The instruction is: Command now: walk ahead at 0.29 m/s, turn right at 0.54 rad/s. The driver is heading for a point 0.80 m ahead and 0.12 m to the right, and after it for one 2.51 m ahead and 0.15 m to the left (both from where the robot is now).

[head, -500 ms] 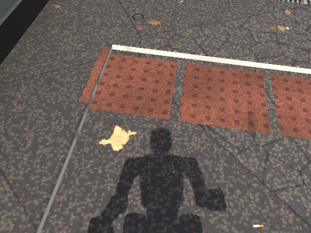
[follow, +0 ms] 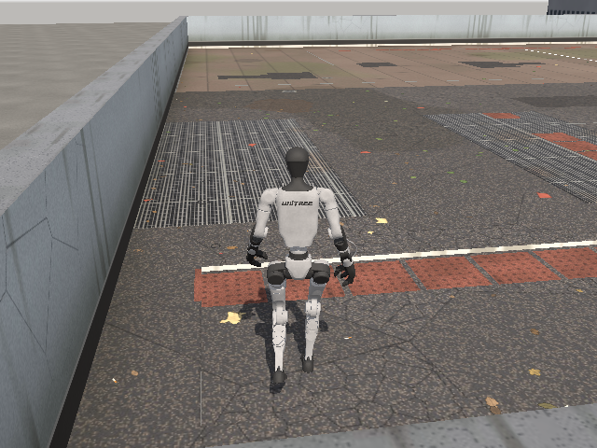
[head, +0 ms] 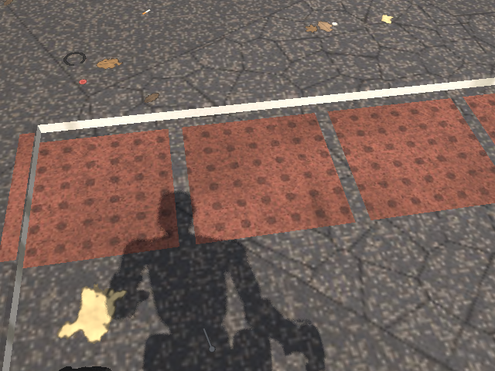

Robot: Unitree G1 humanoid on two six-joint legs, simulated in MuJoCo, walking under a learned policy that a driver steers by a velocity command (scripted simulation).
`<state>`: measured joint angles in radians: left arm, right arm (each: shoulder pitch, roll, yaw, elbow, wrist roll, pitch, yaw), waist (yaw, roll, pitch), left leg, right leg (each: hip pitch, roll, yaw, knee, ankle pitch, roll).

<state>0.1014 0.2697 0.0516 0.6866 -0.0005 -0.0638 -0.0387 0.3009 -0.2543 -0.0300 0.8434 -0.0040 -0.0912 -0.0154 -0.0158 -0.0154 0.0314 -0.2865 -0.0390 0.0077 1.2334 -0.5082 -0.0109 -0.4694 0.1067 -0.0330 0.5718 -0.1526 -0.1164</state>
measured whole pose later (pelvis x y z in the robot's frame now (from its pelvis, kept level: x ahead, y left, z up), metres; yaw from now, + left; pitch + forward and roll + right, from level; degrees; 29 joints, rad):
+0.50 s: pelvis +0.14 +0.05 +0.02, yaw -19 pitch +3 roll +0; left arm 0.19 0.32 0.08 0.65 -0.02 0.04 0.03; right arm 0.13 -0.25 -0.05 0.67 -0.02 -0.03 -0.02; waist 0.01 -0.03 0.02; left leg -0.37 -0.01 -0.04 0.50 -0.18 0.01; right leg -0.49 0.13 0.15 1.11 -0.53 0.05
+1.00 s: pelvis +0.21 -0.01 +0.03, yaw -24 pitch +2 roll +1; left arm 0.42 0.24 0.04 0.75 0.00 -0.06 0.00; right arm 0.19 -0.31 -0.07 0.73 0.01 -0.07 0.03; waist 0.04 0.05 -0.02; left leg -0.65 0.07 0.00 0.88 -0.11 -0.01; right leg -0.03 0.02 0.02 0.26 -0.27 -0.04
